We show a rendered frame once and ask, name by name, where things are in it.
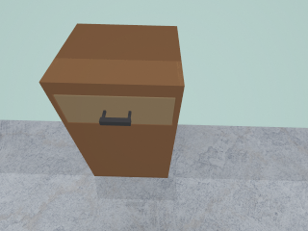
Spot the cabinet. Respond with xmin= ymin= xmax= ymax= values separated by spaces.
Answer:
xmin=39 ymin=23 xmax=185 ymax=178

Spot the drawer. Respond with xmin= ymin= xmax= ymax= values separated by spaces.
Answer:
xmin=54 ymin=94 xmax=176 ymax=125

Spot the handle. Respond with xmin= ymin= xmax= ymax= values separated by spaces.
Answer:
xmin=99 ymin=110 xmax=132 ymax=126

